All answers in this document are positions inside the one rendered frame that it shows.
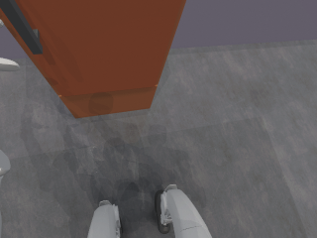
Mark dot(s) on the robot left hand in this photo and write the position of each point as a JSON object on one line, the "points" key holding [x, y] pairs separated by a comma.
{"points": [[7, 64]]}

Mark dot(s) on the robot right shin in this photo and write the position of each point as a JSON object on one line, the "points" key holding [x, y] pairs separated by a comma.
{"points": [[164, 219]]}

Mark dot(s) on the cupboard door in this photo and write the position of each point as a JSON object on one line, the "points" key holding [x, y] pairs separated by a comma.
{"points": [[95, 46]]}

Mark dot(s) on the handle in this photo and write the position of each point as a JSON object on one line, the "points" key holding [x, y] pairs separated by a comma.
{"points": [[19, 22]]}

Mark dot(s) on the robot left upper arm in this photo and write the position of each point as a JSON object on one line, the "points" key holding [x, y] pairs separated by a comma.
{"points": [[4, 169]]}

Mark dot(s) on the right robot foot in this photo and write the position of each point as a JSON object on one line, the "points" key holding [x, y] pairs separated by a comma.
{"points": [[162, 228]]}

